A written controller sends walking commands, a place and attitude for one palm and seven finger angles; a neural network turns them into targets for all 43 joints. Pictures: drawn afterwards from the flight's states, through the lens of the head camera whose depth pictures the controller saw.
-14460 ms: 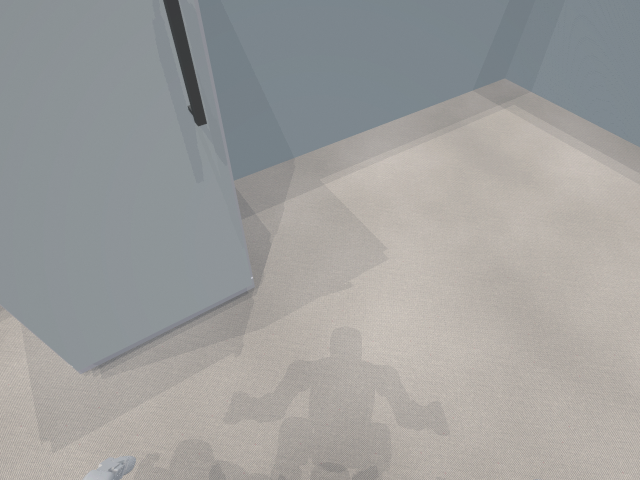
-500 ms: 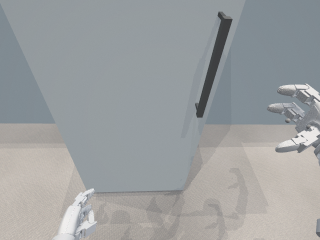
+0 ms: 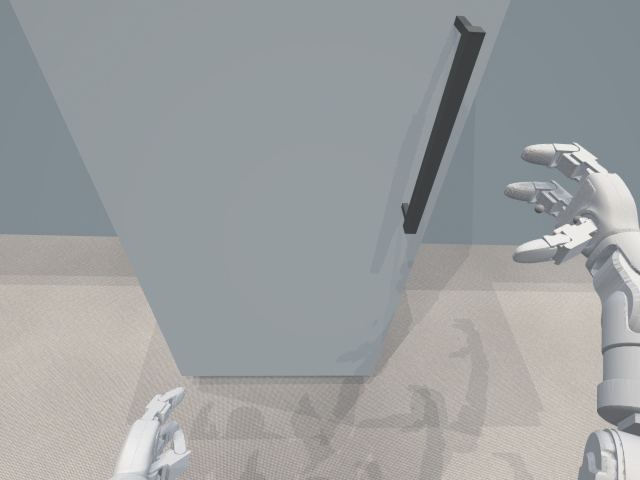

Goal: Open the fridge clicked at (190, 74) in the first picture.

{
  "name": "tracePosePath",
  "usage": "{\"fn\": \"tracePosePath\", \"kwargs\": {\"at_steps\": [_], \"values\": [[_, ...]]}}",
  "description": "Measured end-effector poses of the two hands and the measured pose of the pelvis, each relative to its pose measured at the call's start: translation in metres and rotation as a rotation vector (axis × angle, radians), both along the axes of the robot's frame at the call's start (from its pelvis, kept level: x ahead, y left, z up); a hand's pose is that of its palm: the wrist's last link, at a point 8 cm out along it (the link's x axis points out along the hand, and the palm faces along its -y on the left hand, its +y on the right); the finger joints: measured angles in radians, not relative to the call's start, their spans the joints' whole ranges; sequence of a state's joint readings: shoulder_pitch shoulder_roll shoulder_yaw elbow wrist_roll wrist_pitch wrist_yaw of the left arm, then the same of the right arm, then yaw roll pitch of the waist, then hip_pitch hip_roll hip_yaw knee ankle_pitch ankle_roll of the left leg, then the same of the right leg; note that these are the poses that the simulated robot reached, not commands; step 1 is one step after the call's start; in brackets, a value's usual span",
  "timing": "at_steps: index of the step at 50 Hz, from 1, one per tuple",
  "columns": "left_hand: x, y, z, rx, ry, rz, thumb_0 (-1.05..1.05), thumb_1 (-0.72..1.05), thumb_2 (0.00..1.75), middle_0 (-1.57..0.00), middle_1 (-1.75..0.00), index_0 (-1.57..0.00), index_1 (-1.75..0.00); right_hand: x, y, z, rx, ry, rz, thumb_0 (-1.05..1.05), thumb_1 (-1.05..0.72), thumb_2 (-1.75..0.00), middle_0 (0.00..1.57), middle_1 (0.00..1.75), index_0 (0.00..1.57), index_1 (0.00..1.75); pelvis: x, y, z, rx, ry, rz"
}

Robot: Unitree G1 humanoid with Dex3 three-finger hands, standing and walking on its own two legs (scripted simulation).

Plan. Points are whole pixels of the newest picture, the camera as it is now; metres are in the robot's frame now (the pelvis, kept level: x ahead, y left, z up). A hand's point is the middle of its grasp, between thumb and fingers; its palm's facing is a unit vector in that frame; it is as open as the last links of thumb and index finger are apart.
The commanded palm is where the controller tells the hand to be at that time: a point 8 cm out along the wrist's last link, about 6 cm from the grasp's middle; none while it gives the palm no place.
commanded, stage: move the hooked fingers beside the handle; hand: right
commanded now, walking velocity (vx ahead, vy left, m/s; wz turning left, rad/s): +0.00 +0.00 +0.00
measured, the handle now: (431, 142) +0.53 -0.13 +0.18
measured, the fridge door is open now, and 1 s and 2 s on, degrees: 0 0 0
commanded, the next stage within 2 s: feel for the door with the fingertips in 1.46 s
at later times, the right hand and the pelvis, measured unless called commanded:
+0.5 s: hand (507, 176) +0.44 -0.21 +0.19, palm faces -0.04 +1.00 -0.03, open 14.0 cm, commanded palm +0.43 -0.25 +0.19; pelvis +0.00 +0.00 +0.00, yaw +1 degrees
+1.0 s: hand (493, 170) +0.47 -0.20 +0.18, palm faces -0.05 +1.00 -0.02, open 14.0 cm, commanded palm +0.44 -0.24 +0.19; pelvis +0.01 -0.01 +0.00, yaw +2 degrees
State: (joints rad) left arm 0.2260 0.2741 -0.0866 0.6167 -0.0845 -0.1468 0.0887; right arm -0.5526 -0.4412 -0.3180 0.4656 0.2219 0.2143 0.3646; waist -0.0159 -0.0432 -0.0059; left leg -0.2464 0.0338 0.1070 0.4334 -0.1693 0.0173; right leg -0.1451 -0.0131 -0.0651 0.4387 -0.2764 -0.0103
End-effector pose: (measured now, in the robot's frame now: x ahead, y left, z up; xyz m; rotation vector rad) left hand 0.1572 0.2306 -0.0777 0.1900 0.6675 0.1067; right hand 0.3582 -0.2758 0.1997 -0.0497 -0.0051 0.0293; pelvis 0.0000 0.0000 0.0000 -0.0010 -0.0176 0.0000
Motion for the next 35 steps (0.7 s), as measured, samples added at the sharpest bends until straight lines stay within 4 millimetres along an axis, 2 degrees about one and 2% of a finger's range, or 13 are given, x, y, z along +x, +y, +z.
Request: {"fn": "tracePosePath", "kwargs": {"at_steps": [12, 19, 25, 35], "values": [[-0.029, 0.017, -0.009, 0.030, 0.090, 0.063, 0.01, 0.90, 0.90, -0.20, -0.30, -0.20, -0.30, 0.040, 0.016, 0.002, 0.013, -0.005, 0.016, -0.01, 0.49, -0.30, 0.31, 1.20, 0.30, 1.20, 0.003, 0.000, 0.000, -0.001, 0.029, 0.011], [-0.048, 0.023, -0.014, 0.035, 0.149, 0.099, 0.01, 0.90, 0.90, -0.20, -0.30, -0.20, -0.30, 0.055, 0.013, -0.007, 0.028, 0.031, 0.002, -0.01, 0.49, -0.30, 0.31, 1.20, 0.30, 1.20, 0.004, -0.002, 0.000, -0.001, 0.046, 0.021], [-0.062, 0.024, -0.017, 0.051, 0.193, 0.113, 0.01, 0.90, 0.90, -0.20, -0.30, -0.20, -0.30, 0.064, 0.016, -0.005, 0.021, 0.012, 0.012, -0.01, 0.49, -0.30, 0.30, 1.20, 0.30, 1.20, 0.003, -0.004, 0.000, 0.002, 0.055, 0.016], [-0.086, 0.021, -0.023, 0.057, 0.256, 0.137, 0.01, 0.90, 0.90, -0.20, -0.30, -0.20, -0.30, 0.096, 0.030, -0.004, 0.032, 0.018, 0.025, -0.01, 0.50, -0.30, 0.30, 1.20, 0.30, 1.20, 0.003, -0.009, -0.001, 0.002, 0.092, 0.019]]}}
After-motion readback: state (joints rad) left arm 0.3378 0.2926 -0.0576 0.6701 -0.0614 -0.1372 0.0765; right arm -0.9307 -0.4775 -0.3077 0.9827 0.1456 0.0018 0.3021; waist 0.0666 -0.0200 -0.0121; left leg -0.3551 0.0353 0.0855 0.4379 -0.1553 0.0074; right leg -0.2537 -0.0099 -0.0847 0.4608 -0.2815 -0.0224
